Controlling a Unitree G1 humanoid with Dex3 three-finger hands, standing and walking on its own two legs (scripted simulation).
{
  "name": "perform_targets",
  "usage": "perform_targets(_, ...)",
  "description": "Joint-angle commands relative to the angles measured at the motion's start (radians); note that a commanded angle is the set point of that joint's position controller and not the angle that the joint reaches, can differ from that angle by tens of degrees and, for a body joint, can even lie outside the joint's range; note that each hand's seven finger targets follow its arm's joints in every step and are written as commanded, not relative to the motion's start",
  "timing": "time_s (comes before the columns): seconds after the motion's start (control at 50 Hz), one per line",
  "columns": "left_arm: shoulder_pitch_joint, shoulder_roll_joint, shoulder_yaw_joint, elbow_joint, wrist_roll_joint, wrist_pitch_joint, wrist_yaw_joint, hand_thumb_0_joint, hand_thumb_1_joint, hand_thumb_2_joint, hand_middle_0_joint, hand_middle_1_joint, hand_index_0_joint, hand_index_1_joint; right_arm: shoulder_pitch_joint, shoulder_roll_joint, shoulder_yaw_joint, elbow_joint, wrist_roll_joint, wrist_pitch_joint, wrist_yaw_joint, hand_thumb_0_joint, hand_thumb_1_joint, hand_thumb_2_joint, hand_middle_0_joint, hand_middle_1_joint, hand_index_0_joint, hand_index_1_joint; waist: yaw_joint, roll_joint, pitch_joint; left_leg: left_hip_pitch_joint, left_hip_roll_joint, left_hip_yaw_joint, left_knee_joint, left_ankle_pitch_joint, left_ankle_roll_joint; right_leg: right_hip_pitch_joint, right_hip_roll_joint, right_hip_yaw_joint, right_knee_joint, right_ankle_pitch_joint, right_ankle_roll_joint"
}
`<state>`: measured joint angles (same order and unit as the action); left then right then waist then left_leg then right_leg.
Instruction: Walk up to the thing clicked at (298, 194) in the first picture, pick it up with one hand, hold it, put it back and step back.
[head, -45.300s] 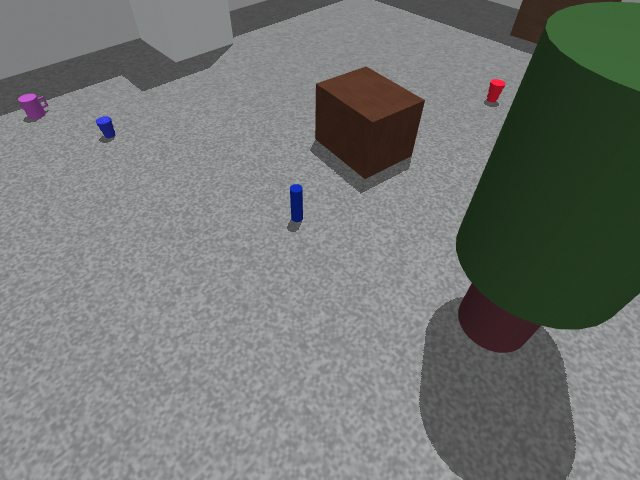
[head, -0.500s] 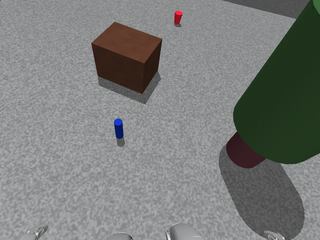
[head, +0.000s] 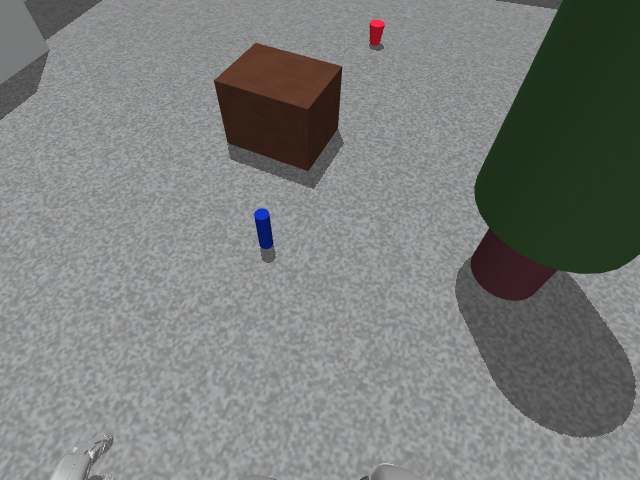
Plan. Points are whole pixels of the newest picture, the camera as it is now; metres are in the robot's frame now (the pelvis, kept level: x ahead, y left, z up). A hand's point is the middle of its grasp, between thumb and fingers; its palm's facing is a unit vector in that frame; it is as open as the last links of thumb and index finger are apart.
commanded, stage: step back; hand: left
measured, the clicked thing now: (264, 229) +0.96 +0.20 -0.67
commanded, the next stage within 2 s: stand in 1.24 s
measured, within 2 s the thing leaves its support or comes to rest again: neither
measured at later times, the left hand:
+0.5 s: hand out of the picture -0.05 +0.22 -0.14, palm faces -0.02 -0.93 -0.37, open 7.4 cm
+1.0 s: hand out of the picture +0.02 +0.22 -0.14, palm faces -0.01 -0.93 -0.36, open 7.4 cm
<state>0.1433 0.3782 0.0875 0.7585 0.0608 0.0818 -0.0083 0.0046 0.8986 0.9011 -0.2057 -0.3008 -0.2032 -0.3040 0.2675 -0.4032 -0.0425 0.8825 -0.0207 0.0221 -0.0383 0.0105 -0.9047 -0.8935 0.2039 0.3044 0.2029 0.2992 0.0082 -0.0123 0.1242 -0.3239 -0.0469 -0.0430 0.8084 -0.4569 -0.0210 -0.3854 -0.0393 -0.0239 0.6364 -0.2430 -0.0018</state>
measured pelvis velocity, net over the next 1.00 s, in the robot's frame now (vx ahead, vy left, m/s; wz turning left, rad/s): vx -0.06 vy -0.04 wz -0.01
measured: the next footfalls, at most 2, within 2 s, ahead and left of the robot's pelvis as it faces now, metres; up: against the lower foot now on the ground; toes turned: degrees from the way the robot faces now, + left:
left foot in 0.02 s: +0.00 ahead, +0.08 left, +0.00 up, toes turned -2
right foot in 0.36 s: -0.05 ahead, -0.18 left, +0.00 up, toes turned -3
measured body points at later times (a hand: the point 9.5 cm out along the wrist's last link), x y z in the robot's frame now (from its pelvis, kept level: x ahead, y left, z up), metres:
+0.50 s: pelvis -0.09 -0.04 +0.00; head -0.09 -0.05 +0.45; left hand -0.05 +0.27 -0.12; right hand +0.00 -0.37 -0.10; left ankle -0.05 +0.09 -0.70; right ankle -0.12 -0.18 -0.72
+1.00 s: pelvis -0.06 -0.04 +0.01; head -0.06 -0.04 +0.46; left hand +0.02 +0.26 -0.12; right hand +0.01 -0.35 -0.12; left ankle -0.04 +0.08 -0.72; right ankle -0.09 -0.18 -0.72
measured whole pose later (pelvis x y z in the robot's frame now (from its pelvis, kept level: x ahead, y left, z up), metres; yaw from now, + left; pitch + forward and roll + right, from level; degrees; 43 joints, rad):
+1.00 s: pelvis -0.06 -0.04 +0.01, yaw -1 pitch -2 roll +0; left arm 0.17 0.36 0.04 1.01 0.03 -0.02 -0.01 0.00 0.90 0.90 -0.20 -0.30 -0.20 -0.30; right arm 0.20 -0.36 -0.04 1.02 -0.03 -0.01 0.01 0.01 -0.90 -0.89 0.20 0.30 0.20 0.30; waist 0.01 0.01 0.03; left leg -0.27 0.00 -0.03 0.59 -0.26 -0.01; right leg -0.19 -0.03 -0.02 0.58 -0.35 0.02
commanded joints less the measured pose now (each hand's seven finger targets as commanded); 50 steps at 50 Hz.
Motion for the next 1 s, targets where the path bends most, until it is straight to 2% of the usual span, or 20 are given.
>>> perform_targets(0.0, 0.031, 0.184, 0.041, -0.094, -0.022, 0.004, 0.014, 0.000, 0.900, 0.900, -0.200, -0.300, -0.200, -0.300, 0.043, -0.162, -0.065, -0.046, -0.021, -0.052, -0.022, 0.000, -0.900, -0.900, 0.200, 0.300, 0.200, 0.300, 0.021, -0.101, -0.213, 0.104, 0.018, 0.037, -0.484, 0.331, 0.014, 0.211, -0.090, 0.124, 0.133, 0.217, -0.107)
perform_targets(0.04, 0.049, 0.138, 0.029, -0.096, -0.028, 0.007, 0.011, 0.000, 0.900, 0.900, -0.200, -0.300, -0.200, -0.300, -0.024, -0.321, -0.098, -0.080, -0.052, -0.050, -0.015, 0.000, -0.900, -0.900, 0.200, 0.300, 0.200, 0.300, 0.052, 0.193, -0.170, 0.213, 0.368, -0.441, -0.463, 0.424, 0.161, -0.205, 0.077, 0.066, 0.356, -0.327, -0.021)
perform_targets(0.06, -0.045, 0.205, 0.050, -0.110, -0.019, 0.009, 0.023, 0.000, 0.900, 0.900, -0.200, -0.300, -0.200, -0.300, -0.014, -0.398, -0.115, -0.105, -0.036, -0.048, -0.016, 0.000, -0.900, -0.900, 0.200, 0.300, 0.200, 0.300, -0.048, 0.252, -0.163, 0.016, 0.508, -0.574, -0.498, 0.373, 0.300, -0.107, 0.053, 0.174, 0.486, -0.400, -0.005)
perform_targets(0.14, 0.042, 0.205, 0.060, -0.041, -0.037, 0.005, 0.006, 0.000, 0.900, 0.900, -0.200, -0.300, -0.200, -0.300, -0.116, -0.236, -0.070, -0.105, -0.028, -0.065, -0.030, 0.000, -0.900, -0.900, 0.200, 0.300, 0.200, 0.300, 0.055, 0.117, -0.126, 0.068, 0.282, -0.180, -0.384, 0.529, 0.206, -0.135, 0.110, 0.252, 0.640, -0.210, -0.014)
perform_targets(0.26, 0.020, 0.187, 0.033, -0.008, -0.029, -0.051, -0.018, 0.000, 0.900, 0.900, -0.200, -0.300, -0.200, -0.300, -0.066, -0.229, -0.084, -0.097, -0.029, -0.064, 0.008, 0.000, -0.900, -0.900, 0.200, 0.300, 0.200, 0.300, -0.035, 0.209, -0.144, 0.164, 0.251, -0.163, -0.436, -0.088, 0.209, -0.035, 0.046, 0.089, 0.126, -0.275, 0.025)
perform_targets(0.34, 0.149, 0.173, 0.040, 0.111, -0.021, -0.095, -0.001, 0.000, 0.900, 0.900, -0.200, -0.300, -0.200, -0.300, -0.084, -0.226, -0.080, -0.090, -0.031, -0.029, 0.025, 0.000, -0.900, -0.900, 0.200, 0.300, 0.200, 0.300, 0.022, 0.174, -0.133, -0.021, 0.196, -0.066, -0.253, -0.022, 0.154, 0.267, 0.080, 0.034, -0.305, -0.114, -0.029)
perform_targets(0.38, 0.172, 0.282, 0.064, 0.109, -0.001, -0.115, 0.009, 0.000, 0.900, 0.900, -0.200, -0.300, -0.200, -0.300, -0.113, -0.100, -0.037, -0.131, -0.013, -0.032, 0.028, 0.000, -0.900, -0.900, 0.200, 0.300, 0.200, 0.300, 0.045, -0.158, -0.093, -0.334, 0.036, 0.033, 0.043, -0.099, 0.033, 0.339, -0.178, 0.532, -0.379, -0.311, -0.123)
perform_targets(0.4, 0.075, 0.372, 0.076, 0.081, 0.002, -0.112, 0.012, 0.000, 0.900, 0.900, -0.200, -0.300, -0.200, -0.300, -0.173, -0.160, -0.059, -0.123, -0.020, -0.036, 0.014, 0.000, -0.900, -0.900, 0.200, 0.300, 0.200, 0.300, 0.064, -0.158, -0.019, -0.234, 0.060, -0.068, 0.090, -0.123, 0.016, 0.054, -0.323, 0.662, -0.408, -0.502, -0.232)
perform_targets(0.44, -0.067, 0.294, 0.056, 0.054, -0.015, -0.115, 0.010, 0.000, 0.900, 0.900, -0.200, -0.300, -0.200, -0.300, -0.114, -0.212, -0.076, -0.071, -0.004, -0.046, 0.030, 0.000, -0.900, -0.900, 0.200, 0.300, 0.200, 0.300, -0.017, -0.098, 0.061, -0.084, 0.099, -0.070, 0.078, -0.016, 0.019, -0.084, -0.257, 0.491, -0.382, -0.527, -0.200)
perform_targets(0.48, 0.007, 0.238, 0.041, 0.085, -0.017, -0.124, 0.013, 0.000, 0.900, 0.900, -0.200, -0.300, -0.200, -0.300, -0.127, -0.157, -0.057, -0.054, 0.000, -0.057, 0.037, 0.000, -0.900, -0.900, 0.200, 0.300, 0.200, 0.300, 0.010, -0.123, 0.017, -0.159, 0.062, -0.021, -0.029, 0.054, 0.023, 0.120, -0.158, 0.330, -0.318, -0.191, -0.153)
perform_targets(0.56, 0.058, 0.261, 0.035, 0.111, -0.029, -0.123, 0.008, 0.000, 0.900, 0.900, -0.200, -0.300, -0.200, -0.300, -0.112, -0.133, -0.046, -0.036, -0.004, -0.072, 0.039, 0.000, -0.900, -0.900, 0.200, 0.300, 0.200, 0.300, 0.025, -0.193, -0.059, -0.040, 0.041, 0.060, -0.228, 0.070, 0.022, 0.201, -0.150, 0.240, -0.210, 0.170, -0.141)
perform_targets(0.6, 0.017, 0.233, 0.015, 0.094, -0.032, -0.109, 0.008, 0.000, 0.900, 0.900, -0.200, -0.300, -0.200, -0.300, -0.063, -0.138, -0.062, 0.006, -0.004, -0.077, 0.034, 0.000, -0.900, -0.900, 0.200, 0.300, 0.200, 0.300, -0.016, -0.143, -0.094, 0.168, 0.025, 0.053, -0.376, 0.222, 0.037, 0.095, -0.121, 0.168, -0.119, 0.190, -0.102)
perform_targets(0.64, 0.023, 0.147, -0.019, 0.085, -0.050, -0.107, 0.007, 0.000, 0.900, 0.900, -0.200, -0.300, -0.200, -0.300, -0.019, -0.216, -0.084, 0.022, -0.012, -0.085, 0.025, 0.000, -0.900, -0.900, 0.200, 0.300, 0.200, 0.300, -0.030, 0.087, -0.178, 0.346, 0.258, -0.298, -0.456, 0.250, 0.136, -0.084, 0.013, 0.057, 0.095, 0.012, -0.022)
perform_targets(0.66, 0.017, 0.185, -0.004, 0.096, -0.053, -0.099, 0.016, 0.000, 0.900, 0.900, -0.200, -0.300, -0.200, -0.300, -0.024, -0.276, -0.091, 0.021, -0.010, -0.081, 0.029, 0.000, -0.900, -0.900, 0.200, 0.300, 0.200, 0.300, -0.021, 0.138, -0.177, 0.227, 0.371, -0.429, -0.515, 0.002, 0.238, -0.053, 0.026, 0.028, 0.172, -0.317, -0.030)
perform_targets(0.68, 0.031, 0.225, 0.006, 0.112, -0.048, -0.099, 0.015, 0.000, 0.900, 0.900, -0.200, -0.300, -0.200, -0.300, -0.055, -0.301, -0.102, 0.019, -0.010, -0.076, 0.033, 0.000, -0.900, -0.900, 0.200, 0.300, 0.200, 0.300, -0.018, 0.139, -0.132, 0.116, 0.397, -0.457, -0.554, -0.149, 0.280, 0.002, -0.004, 0.069, 0.215, -0.359, -0.036)
perform_targets(0.78, 0.092, 0.168, 0.002, 0.173, -0.044, -0.124, 0.010, 0.000, 0.900, 0.900, -0.200, -0.300, -0.200, -0.300, -0.162, -0.198, -0.063, 0.018, -0.008, -0.065, 0.037, 0.000, -0.900, -0.900, 0.200, 0.300, 0.200, 0.300, 0.043, 0.164, -0.118, 0.006, 0.226, -0.165, -0.411, 0.206, 0.127, 0.220, 0.014, 0.012, -0.188, -0.069, -0.035)
perform_targets(0.84, 0.110, 0.246, 0.025, 0.197, -0.027, -0.131, 0.025, 0.000, 0.900, 0.900, -0.200, -0.300, -0.200, -0.300, -0.190, -0.113, -0.036, -0.001, 0.012, -0.054, 0.039, 0.000, -0.900, -0.900, 0.200, 0.300, 0.200, 0.300, 0.055, -0.009, -0.147, -0.132, 0.081, -0.035, -0.212, 0.137, 0.030, 0.324, -0.123, 0.262, -0.301, -0.107, -0.091)
perform_targets(0.88, -0.059, 0.301, 0.025, 0.158, -0.020, -0.127, 0.020, 0.000, 0.900, 0.900, -0.200, -0.300, -0.200, -0.300, -0.120, -0.133, -0.047, 0.049, 0.000, -0.046, 0.036, 0.000, -0.900, -0.900, 0.200, 0.300, 0.200, 0.300, -0.010, -0.086, -0.053, -0.002, 0.063, 0.010, -0.127, -0.015, 0.019, 0.064, -0.261, 0.358, -0.356, -0.399, -0.173)
perform_targets(0.92, -0.109, 0.237, 0.009, 0.141, -0.029, -0.122, 0.017, 0.000, 0.900, 0.900, -0.200, -0.300, -0.200, -0.300, -0.070, -0.139, -0.045, 0.087, -0.003, -0.060, 0.037, 0.000, -0.900, -0.900, 0.200, 0.300, 0.200, 0.300, -0.044, -0.052, -0.057, 0.086, 0.079, -0.007, -0.297, 0.124, 0.034, 0.051, -0.175, 0.204, -0.276, -0.192, -0.116)
perform_targets(0.98, -0.057, 0.196, 0.001, 0.181, -0.047, -0.127, 0.019, 0.000, 0.900, 0.900, -0.200, -0.300, -0.200, -0.300, -0.130, -0.151, -0.039, 0.088, 0.001, -0.078, 0.035, 0.000, -0.900, -0.900, 0.200, 0.300, 0.200, 0.300, 0.017, -0.022, -0.144, 0.103, 0.175, -0.117, -0.339, 0.559, 0.088, 0.207, -0.050, 0.050, -0.148, 0.191, -0.033)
